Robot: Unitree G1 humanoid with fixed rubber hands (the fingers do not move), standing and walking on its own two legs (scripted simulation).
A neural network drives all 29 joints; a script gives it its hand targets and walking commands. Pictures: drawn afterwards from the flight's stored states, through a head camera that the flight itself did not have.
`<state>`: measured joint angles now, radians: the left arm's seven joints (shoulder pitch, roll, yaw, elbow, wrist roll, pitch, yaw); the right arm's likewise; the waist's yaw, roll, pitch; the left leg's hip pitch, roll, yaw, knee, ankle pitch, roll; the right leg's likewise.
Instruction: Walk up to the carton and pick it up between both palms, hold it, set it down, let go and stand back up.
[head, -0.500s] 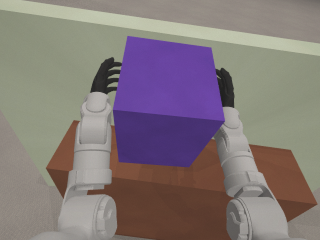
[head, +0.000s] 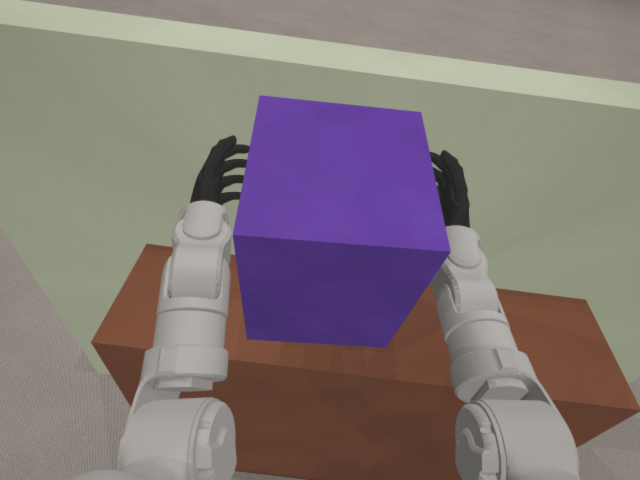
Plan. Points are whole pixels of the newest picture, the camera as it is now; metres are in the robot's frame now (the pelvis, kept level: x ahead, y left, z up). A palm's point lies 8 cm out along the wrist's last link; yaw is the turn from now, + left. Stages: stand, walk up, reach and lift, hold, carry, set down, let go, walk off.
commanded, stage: set down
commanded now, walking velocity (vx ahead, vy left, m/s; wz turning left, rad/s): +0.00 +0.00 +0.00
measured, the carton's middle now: (328, 232) +0.38 -0.03 +0.12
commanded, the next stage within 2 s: none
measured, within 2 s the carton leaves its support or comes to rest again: neither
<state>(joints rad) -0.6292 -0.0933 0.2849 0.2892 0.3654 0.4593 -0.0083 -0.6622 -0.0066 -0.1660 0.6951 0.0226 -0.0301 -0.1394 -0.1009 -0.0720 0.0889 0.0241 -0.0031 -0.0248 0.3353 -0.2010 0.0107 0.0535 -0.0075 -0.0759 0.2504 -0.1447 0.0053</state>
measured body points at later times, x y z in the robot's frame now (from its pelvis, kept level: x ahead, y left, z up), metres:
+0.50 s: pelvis +0.00 -0.01 +0.00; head -0.01 +0.02 +0.45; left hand +0.41 +0.10 +0.14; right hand +0.38 -0.19 +0.14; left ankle +0.00 +0.11 -0.75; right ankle +0.01 -0.12 -0.75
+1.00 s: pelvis +0.01 -0.01 +0.00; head +0.01 +0.01 +0.45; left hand +0.42 +0.09 +0.10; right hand +0.39 -0.20 +0.11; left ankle +0.00 +0.11 -0.75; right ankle +0.01 -0.12 -0.75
